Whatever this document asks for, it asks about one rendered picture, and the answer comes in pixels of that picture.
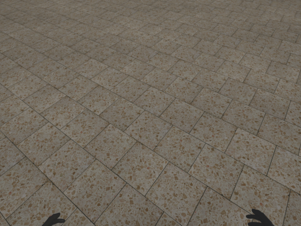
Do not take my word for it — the robot left hand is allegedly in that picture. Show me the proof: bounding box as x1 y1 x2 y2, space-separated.
42 213 65 226

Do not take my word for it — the robot right hand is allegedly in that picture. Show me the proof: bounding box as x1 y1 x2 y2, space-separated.
246 209 274 226

